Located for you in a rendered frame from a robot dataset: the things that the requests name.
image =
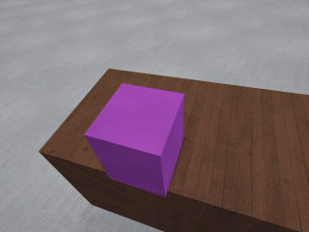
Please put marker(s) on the carton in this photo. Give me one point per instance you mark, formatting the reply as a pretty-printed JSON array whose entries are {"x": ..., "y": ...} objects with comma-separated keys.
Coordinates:
[{"x": 138, "y": 135}]

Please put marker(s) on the pedestal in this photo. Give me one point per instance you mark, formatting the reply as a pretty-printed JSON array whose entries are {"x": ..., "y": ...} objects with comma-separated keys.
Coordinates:
[{"x": 243, "y": 165}]

